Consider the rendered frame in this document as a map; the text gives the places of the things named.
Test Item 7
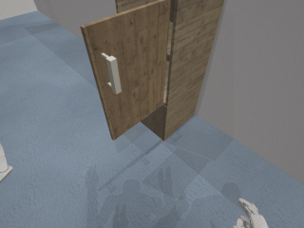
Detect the right robot hand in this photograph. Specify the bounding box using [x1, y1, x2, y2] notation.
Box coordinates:
[233, 198, 269, 228]

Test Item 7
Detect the handle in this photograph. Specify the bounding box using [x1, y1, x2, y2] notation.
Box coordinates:
[101, 53, 122, 95]

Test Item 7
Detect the cupboard door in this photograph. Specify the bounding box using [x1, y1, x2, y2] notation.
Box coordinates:
[80, 0, 171, 141]

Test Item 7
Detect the left robot hand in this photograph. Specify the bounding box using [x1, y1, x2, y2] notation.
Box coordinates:
[0, 143, 12, 183]

